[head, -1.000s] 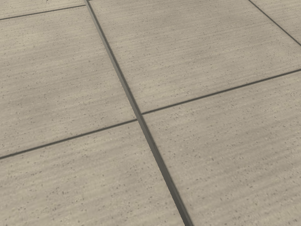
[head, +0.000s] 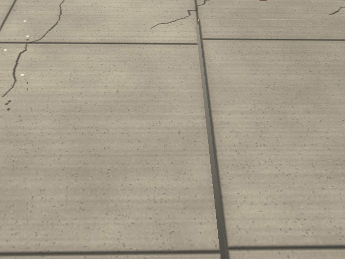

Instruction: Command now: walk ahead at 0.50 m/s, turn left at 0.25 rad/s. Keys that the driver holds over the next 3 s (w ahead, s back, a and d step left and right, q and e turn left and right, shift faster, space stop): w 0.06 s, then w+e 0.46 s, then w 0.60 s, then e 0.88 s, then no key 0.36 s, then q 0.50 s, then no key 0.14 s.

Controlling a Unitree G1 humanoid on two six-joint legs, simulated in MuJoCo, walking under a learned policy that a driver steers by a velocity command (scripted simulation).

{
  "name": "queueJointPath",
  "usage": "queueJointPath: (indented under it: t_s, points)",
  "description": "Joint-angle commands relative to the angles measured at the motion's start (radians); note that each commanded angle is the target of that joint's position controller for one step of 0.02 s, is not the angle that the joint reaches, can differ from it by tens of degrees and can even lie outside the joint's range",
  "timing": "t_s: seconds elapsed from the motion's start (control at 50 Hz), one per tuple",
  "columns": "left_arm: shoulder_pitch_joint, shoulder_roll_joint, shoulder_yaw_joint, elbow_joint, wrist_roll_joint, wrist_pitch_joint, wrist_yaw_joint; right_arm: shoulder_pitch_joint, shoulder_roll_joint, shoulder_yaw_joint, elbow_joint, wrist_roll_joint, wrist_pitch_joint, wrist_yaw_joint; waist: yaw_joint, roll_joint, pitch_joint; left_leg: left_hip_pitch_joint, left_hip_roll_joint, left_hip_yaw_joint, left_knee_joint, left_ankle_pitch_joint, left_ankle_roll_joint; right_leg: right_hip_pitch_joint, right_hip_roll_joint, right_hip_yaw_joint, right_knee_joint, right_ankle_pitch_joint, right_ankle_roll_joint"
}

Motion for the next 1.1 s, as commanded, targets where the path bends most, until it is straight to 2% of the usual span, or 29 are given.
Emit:
queueJointPath:
  t_s: [0.02, 0.06, 0.12, 0.18, 0.24, 0.3, 0.32, 0.36, 0.38, 0.4, 0.42, 0.44, 0.48, 0.52, 0.56, 0.6, 0.66, 0.7, 0.72, 0.74, 0.76, 0.78, 0.8, 0.82, 0.84, 0.88, 0.98, 1.02, 1.1]
  points:
    - [0.058, 0.058, 0.015, -0.047, 0.012, 0.014, 0.006, -0.024, -0.134, -0.03, -0.057, 0.003, -0.024, -0.013, 0.043, 0.063, -0.058, 0.049, 0.286, -0.218, -0.193, 0.371, 0.186, -0.102, -0.042, 0.004, -0.013, 0.079, 0.026]
    - [-0.01, 0.05, 0.01, -0.07, 0.017, 0.013, 0.008, 0.008, -0.135, -0.029, -0.039, 0.004, -0.02, -0.023, 0.02, 0.071, -0.036, 0.067, 0.265, -0.176, -0.202, 0.393, 0.162, -0.154, -0.045, -0.004, -0.119, 0.194, 0.037]
    - [-0.073, 0.031, 0.0, -0.077, 0.001, 0.005, -0.004, 0.026, -0.136, -0.025, -0.021, -0.002, -0.015, -0.027, -0.016, 0.092, -0.029, 0.123, 0.252, -0.098, -0.211, 0.38, 0.12, -0.141, -0.031, -0.026, -0.315, 0.358, 0.025]
    - [-0.167, 0.022, -0.008, -0.104, -0.014, 0.002, -0.023, 0.066, -0.152, -0.026, 0.009, -0.001, -0.013, -0.028, -0.061, 0.091, 0.01, 0.204, 0.291, -0.076, -0.239, 0.318, 0.105, -0.133, -0.005, -0.05, -0.473, 0.419, 0.0]
    - [-0.194, 0.031, -0.006, -0.125, -0.023, 0.002, -0.047, 0.074, -0.162, -0.032, 0.037, 0.002, -0.002, -0.028, -0.062, 0.104, 0.03, 0.317, 0.334, -0.043, -0.214, 0.398, 0.084, -0.129, 0.027, -0.058, -0.558, 0.358, -0.037]
    - [-0.084, 0.083, 0.02, -0.113, -0.012, 0.007, -0.056, 0.03, -0.188, -0.041, 0.033, 0.003, 0.005, -0.041, 0.013, 0.148, -0.059, 0.376, 0.336, 0.016, -0.042, 0.842, 0.039, 0.059, 0.117, -0.106, -0.582, 0.217, -0.097]
    - [-0.026, 0.134, 0.046, -0.086, -0.01, 0.004, -0.056, 0.11, -0.138, -0.027, 0.03, 0.0, 0.011, -0.042, 0.012, 0.059, -0.149, 0.296, 0.29, 0.057, 0.12, 1.006, 0.01, 0.28, 0.173, -0.144, -0.578, 0.229, -0.142]
    - [0.252, 0.153, 0.085, -0.005, -0.016, 0.015, -0.048, 0.025, -0.175, -0.025, 0.018, 0.016, -0.006, -0.045, 0.186, -0.018, -0.287, -0.05, 0.197, 0.106, 0.52, 0.737, -0.084, 0.748, 0.099, 0.053, -0.684, 0.247, -0.257]
    - [0.352, 0.181, 0.088, 0.029, 0.0, 0.015, -0.039, -0.05, -0.096, 0.0, -0.032, 0.007, -0.027, -0.036, 0.207, -0.208, -0.333, -0.27, 0.074, 0.034, 0.845, -0.013, -0.112, 0.904, -0.093, 0.412, -0.82, 0.181, -0.36]
    - [0.274, 0.16, 0.073, 0.002, 0.01, 0.016, -0.033, -0.083, -0.076, 0.01, -0.061, -0.003, -0.054, -0.019, 0.169, -0.182, -0.331, -0.295, 0.084, -0.109, 0.905, -0.29, -0.075, 0.844, -0.136, 0.557, -0.894, 0.137, -0.359]
    - [0.174, 0.154, 0.071, -0.034, 0.007, 0.017, -0.029, -0.14, -0.104, 0.004, -0.084, 0.023, -0.073, -0.005, 0.14, -0.114, -0.22, -0.339, 0.112, -0.126, 0.867, -0.264, -0.062, 0.732, -0.125, 0.528, -0.925, 0.106, -0.369]
    - [0.119, 0.126, 0.066, -0.043, -0.001, 0.017, -0.028, -0.171, -0.107, 0.002, -0.084, 0.025, -0.083, -0.003, 0.102, -0.043, -0.135, -0.341, 0.143, -0.108, 0.79, -0.243, -0.059, 0.628, -0.082, 0.454, -0.933, 0.147, -0.353]
    - [0.038, 0.065, 0.051, -0.066, -0.01, 0.026, -0.011, -0.13, -0.098, -0.004, -0.058, 0.011, -0.078, -0.006, 0.031, -0.062, -0.091, -0.269, 0.181, -0.092, 0.64, -0.225, -0.092, 0.482, -0.009, 0.333, -0.928, 0.169, -0.331]
    - [-0.015, 0.073, 0.053, -0.096, -0.005, 0.045, 0.007, -0.12, -0.073, 0.007, -0.037, 0.011, -0.061, 0.0, 0.004, -0.091, -0.046, -0.155, 0.156, -0.033, 0.444, -0.247, -0.14, 0.298, 0.025, 0.263, -0.941, 0.14, -0.317]
    - [0.009, 0.107, 0.066, -0.093, -0.002, 0.055, 0.022, -0.133, -0.038, 0.023, -0.023, 0.001, -0.049, 0.008, 0.017, -0.115, -0.07, -0.042, 0.133, -0.006, 0.295, -0.098, -0.169, 0.216, 0.039, 0.211, -0.909, 0.124, -0.308]
    - [0.042, 0.116, 0.072, -0.086, -0.005, 0.054, 0.029, -0.15, -0.057, 0.02, -0.013, 0.01, -0.042, 0.013, 0.038, -0.124, -0.091, 0.02, 0.136, -0.027, 0.226, 0.115, -0.18, 0.182, 0.028, 0.22, -0.865, 0.048, -0.292]
    - [0.065, 0.086, 0.063, -0.075, 0.005, 0.049, 0.024, -0.147, -0.078, 0.011, 0.002, 0.025, -0.034, 0.013, 0.026, -0.113, -0.068, 0.093, 0.146, -0.027, 0.173, 0.147, -0.161, 0.12, 0.025, 0.238, -0.755, -0.125, -0.262]
    - [0.071, 0.033, 0.047, -0.064, 0.015, 0.048, 0.019, -0.019, -0.087, -0.007, 0.06, 0.03, -0.033, 0.01, -0.038, -0.091, -0.059, 0.218, 0.137, 0.003, 0.176, 0.018, -0.151, 0.031, 0.069, 0.214, -0.585, -0.242, -0.225]
    - [0.075, -0.028, 0.03, -0.055, 0.011, 0.049, 0.018, 0.102, -0.095, -0.015, 0.105, 0.022, -0.042, 0.013, -0.094, 0.008, -0.052, 0.288, 0.195, -0.075, 0.115, -0.085, -0.135, -0.051, 0.155, 0.156, -0.299, -0.285, -0.179]
    - [0.104, -0.106, 0.007, -0.055, 0.006, 0.045, 0.02, 0.182, -0.143, -0.018, 0.125, 0.004, -0.055, 0.018, -0.084, 0.19, -0.024, 0.281, 0.365, -0.348, 0.09, -0.147, -0.085, -0.218, 0.225, 0.12, 0.155, -0.348, -0.127]
    - [0.268, -0.091, 0.006, -0.091, -0.029, 0.031, 0.009, 0.165, -0.264, -0.039, 0.138, -0.008, -0.06, 0.033, 0.043, 0.361, -0.035, 0.28, 0.54, -0.825, -0.134, -0.373, 0.075, -0.373, 0.211, 0.133, 0.246, -0.311, -0.125]
    - [0.172, 0.002, 0.021, -0.11, -0.06, 0.032, 0.011, 0.089, -0.223, -0.039, 0.138, 0.012, -0.061, 0.032, 0.026, 0.308, 0.035, 0.241, 0.56, -0.925, -0.24, -0.744, 0.131, -0.487, 0.117, 0.103, 0.316, -0.192, -0.102]
    - [0.055, 0.05, 0.028, -0.124, -0.049, 0.034, 0.018, 0.017, -0.151, -0.019, 0.12, 0.015, -0.059, 0.023, -0.007, 0.223, 0.091, 0.185, 0.502, -0.774, -0.228, -0.671, 0.109, -0.51, 0.081, 0.075, 0.329, -0.077, -0.09]
    - [0.023, 0.047, 0.029, -0.112, -0.016, 0.04, 0.024, -0.027, -0.107, 0.0, 0.12, 0.001, -0.054, 0.017, -0.002, 0.15, 0.078, 0.104, 0.42, -0.607, -0.189, -0.515, 0.077, -0.439, 0.06, 0.055, 0.308, -0.009, -0.077]
    - [0.041, 0.043, 0.032, -0.11, 0.0, 0.042, 0.023, -0.051, -0.101, 0.008, 0.126, -0.011, -0.052, 0.01, 0.029, 0.192, 0.069, 0.034, 0.36, -0.499, -0.178, -0.398, 0.065, -0.367, 0.036, 0.048, 0.239, 0.047, -0.065]
    - [0.039, 0.021, 0.029, -0.11, -0.003, 0.044, 0.015, -0.015, -0.057, 0.022, 0.159, -0.018, -0.052, -0.005, 0.027, 0.218, 0.045, 0.005, 0.298, -0.36, -0.187, -0.21, 0.06, -0.286, 0.015, 0.025, 0.163, 0.119, -0.046]
    - [-0.092, -0.035, 0.003, -0.153, 0.002, 0.034, 0.007, 0.132, -0.066, 0.021, 0.209, -0.002, -0.046, -0.034, -0.029, 0.099, -0.024, 0.216, 0.325, -0.252, -0.19, 0.189, 0.082, -0.356, -0.003, -0.009, -0.105, 0.215, -0.022]
    - [-0.194, -0.07, -0.016, -0.18, -0.004, 0.028, -0.004, 0.164, -0.072, 0.022, 0.213, 0.007, -0.037, -0.038, -0.07, 0.101, -0.002, 0.198, 0.304, -0.183, -0.225, 0.234, 0.064, -0.257, 0.024, -0.066, -0.308, 0.24, -0.02]
    - [-0.254, -0.059, -0.019, -0.199, -0.02, 0.014, -0.032, 0.227, -0.095, 0.022, 0.234, 0.013, -0.023, -0.032, -0.08, 0.139, 0.027, 0.238, 0.329, -0.135, -0.231, 0.324, 0.075, -0.131, 0.08, -0.13, -0.463, 0.201, -0.046]
Next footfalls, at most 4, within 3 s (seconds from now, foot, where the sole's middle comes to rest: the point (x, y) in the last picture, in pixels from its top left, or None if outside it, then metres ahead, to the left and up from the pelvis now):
0.28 right None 0.38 -0.19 -0.74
0.74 left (155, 241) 0.54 0.07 -0.78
1.18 right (232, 184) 0.76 -0.25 -0.74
1.66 left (183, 168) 0.87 -0.05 -0.78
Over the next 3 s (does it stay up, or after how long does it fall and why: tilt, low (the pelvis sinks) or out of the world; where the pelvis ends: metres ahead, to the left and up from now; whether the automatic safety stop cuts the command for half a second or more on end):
stays up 0.67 -0.15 0.02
